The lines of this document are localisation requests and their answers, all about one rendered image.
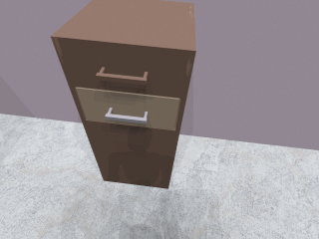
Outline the drawer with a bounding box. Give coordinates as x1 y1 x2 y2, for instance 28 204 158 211
76 87 179 130

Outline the cabinet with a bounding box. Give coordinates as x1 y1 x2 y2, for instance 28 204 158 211
51 0 196 189

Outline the handle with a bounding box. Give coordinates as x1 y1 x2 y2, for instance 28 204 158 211
105 108 148 124
96 73 148 86

